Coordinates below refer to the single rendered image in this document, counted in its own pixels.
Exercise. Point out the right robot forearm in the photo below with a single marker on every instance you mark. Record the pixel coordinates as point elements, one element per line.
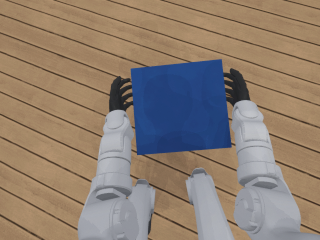
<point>256,162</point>

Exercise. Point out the right robot shin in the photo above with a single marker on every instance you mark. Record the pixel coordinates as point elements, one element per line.
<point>199,171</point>

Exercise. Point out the robot right hand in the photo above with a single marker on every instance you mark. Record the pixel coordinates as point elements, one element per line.
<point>239,91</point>

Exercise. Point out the left robot upper arm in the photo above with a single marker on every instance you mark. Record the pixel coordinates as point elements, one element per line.
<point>112,219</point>

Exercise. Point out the robot left hand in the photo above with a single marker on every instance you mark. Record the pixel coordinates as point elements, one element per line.
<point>116,100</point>

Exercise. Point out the left robot forearm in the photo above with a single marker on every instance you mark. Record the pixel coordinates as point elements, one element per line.
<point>112,178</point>

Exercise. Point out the right robot upper arm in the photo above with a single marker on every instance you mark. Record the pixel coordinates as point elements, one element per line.
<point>267,214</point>

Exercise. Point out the carton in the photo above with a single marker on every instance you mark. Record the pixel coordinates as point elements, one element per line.
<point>180,107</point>

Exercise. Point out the right robot thigh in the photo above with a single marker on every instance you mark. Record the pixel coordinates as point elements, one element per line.
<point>211,221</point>

